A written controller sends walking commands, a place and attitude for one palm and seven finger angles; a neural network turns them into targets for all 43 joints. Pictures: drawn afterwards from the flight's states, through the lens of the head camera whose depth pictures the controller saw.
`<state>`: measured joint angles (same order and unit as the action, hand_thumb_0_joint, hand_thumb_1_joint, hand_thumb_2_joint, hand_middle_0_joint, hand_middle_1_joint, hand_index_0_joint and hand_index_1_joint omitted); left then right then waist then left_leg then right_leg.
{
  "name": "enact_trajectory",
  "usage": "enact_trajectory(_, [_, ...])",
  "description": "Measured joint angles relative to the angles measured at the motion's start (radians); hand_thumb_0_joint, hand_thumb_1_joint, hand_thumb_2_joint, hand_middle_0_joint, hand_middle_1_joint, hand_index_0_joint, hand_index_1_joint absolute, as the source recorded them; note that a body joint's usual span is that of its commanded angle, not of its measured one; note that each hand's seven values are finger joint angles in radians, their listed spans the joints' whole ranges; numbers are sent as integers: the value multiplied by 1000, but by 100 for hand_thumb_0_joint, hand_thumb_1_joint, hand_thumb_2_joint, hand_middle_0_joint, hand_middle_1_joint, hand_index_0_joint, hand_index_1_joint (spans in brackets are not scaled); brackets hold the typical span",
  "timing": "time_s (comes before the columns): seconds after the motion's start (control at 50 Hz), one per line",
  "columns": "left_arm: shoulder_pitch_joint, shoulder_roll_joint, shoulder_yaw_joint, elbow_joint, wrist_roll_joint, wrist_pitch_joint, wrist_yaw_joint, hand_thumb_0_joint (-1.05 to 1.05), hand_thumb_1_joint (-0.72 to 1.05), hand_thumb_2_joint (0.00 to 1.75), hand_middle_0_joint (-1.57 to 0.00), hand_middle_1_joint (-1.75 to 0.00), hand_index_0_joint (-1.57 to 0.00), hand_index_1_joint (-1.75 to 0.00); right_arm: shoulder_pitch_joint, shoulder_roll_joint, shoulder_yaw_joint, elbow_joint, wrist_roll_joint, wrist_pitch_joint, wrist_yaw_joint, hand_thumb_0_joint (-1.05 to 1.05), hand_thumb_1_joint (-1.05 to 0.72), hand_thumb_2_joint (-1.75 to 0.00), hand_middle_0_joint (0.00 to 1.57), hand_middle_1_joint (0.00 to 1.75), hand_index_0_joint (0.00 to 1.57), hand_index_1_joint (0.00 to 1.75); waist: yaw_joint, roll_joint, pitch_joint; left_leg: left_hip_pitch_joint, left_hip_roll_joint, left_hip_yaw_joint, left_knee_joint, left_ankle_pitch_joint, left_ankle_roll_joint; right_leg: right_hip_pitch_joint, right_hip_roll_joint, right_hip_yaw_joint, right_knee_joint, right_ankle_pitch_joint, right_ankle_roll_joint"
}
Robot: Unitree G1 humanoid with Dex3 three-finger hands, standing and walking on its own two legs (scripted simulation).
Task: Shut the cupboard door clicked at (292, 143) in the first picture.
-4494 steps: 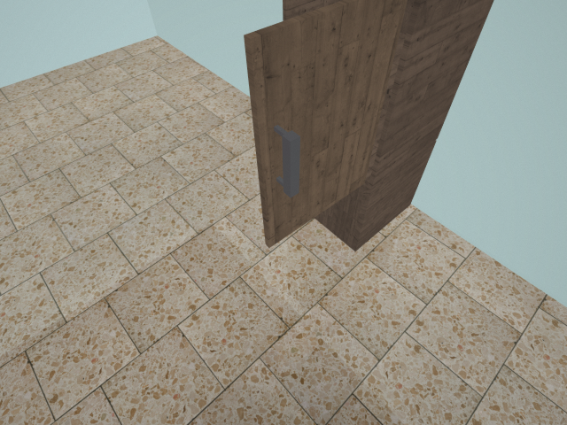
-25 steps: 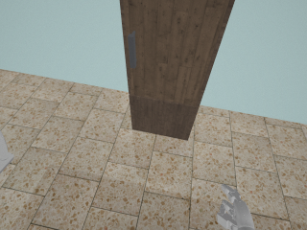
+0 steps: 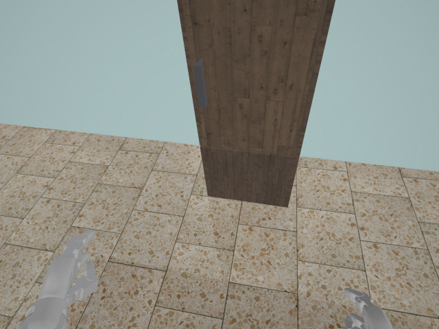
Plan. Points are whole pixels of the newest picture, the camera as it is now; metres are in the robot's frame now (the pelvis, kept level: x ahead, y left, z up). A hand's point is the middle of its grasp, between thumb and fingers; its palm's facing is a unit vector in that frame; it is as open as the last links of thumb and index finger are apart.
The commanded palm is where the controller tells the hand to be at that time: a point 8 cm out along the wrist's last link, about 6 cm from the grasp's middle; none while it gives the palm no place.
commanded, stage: let the arm hang, fingers relaxed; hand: left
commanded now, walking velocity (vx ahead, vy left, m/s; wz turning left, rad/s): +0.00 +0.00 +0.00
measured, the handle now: (202, 83) +0.89 +0.11 -0.01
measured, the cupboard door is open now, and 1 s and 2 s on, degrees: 0 0 0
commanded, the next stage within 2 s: look to check the result in 0.96 s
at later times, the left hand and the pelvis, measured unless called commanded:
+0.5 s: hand out of the picture -0.07 +0.20 -0.15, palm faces +0.03 -0.96 -0.26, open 7.3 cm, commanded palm none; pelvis -0.01 +0.00 +0.01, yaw +0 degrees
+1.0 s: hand out of the picture +0.01 +0.14 -0.16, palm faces +0.01 -0.99 -0.17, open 7.3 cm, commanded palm none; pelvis +0.00 -0.02 +0.01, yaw -1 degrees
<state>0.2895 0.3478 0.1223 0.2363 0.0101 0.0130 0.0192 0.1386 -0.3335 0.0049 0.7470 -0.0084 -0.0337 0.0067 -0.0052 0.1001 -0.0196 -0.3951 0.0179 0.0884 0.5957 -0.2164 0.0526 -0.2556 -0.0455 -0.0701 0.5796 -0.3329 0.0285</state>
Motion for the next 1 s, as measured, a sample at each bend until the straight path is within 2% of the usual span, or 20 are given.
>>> enact_trajectory(0.04, [-15,-44,-66,182,8,33,-20,0,91,90,-20,-30,-20,-30,-5,-1,0,22,-6,17,2,1,-90,-90,20,30,20,30,-16,-1,15,-1,-4,4,-1,7,2,-8,-5,4,13,-1,1])
enact_trajectory(0.08, [-6,-89,-110,320,11,47,-27,1,91,90,-20,-30,-20,-30,15,17,2,43,-12,33,3,1,-90,-90,20,30,20,30,-27,-28,30,1,-6,4,0,10,-2,-9,-8,3,23,-5,-3])
enact_trajectory(0.16, [24,-164,-141,525,7,61,-15,1,92,90,-20,-30,-20,-30,89,73,11,111,-22,66,3,1,-90,-90,20,29,20,30,-30,-106,60,7,-6,-10,20,-2,-8,6,-6,-10,36,-19,-9])
enact_trajectory(0.24, [39,-146,-112,661,4,53,-5,0,98,89,-21,-30,-21,-30,162,127,20,200,-25,78,-4,1,-90,-90,20,29,20,30,-9,-150,77,23,-3,-24,-14,14,-7,32,2,-24,-12,3,-12])
enact_trajectory(0.36, [83,-146,-106,796,4,26,-12,0,95,90,-20,-30,-20,-30,198,146,2,283,-14,76,-21,1,-90,-90,20,30,20,30,8,-109,79,66,-8,-16,-110,63,-4,70,3,-18,-109,58,-15])
enact_trajectory(0.46, [107,-146,-101,867,6,11,-5,0,93,90,-20,-30,-20,-30,178,143,-11,313,-9,65,-26,1,-90,-90,20,30,20,30,5,-68,68,100,-11,-1,-154,84,-3,91,1,-4,-138,76,-8])
enact_trajectory(0.56, [97,-143,-98,896,7,4,2,0,92,90,-20,-30,-20,-30,149,147,-15,331,-8,60,-26,1,-90,-90,20,30,20,30,3,-53,49,122,-10,7,-166,87,-6,103,1,4,-136,74,-8])
enact_trajectory(0.74, [36,-172,-105,889,9,-6,3,0,91,90,-20,-30,-20,-30,124,152,-16,348,-11,55,-27,1,-90,-90,20,30,20,30,0,-70,22,140,-3,12,-180,90,-17,112,8,11,-135,71,-14])
enact_trajectory(1.0, [-8,-211,-111,887,4,-13,2,0,91,90,-20,-30,-20,-30,152,169,-12,372,-13,51,-33,1,-90,-90,20,29,20,30,-15,-96,48,148,10,4,-188,88,-31,127,23,4,-159,74,-26])
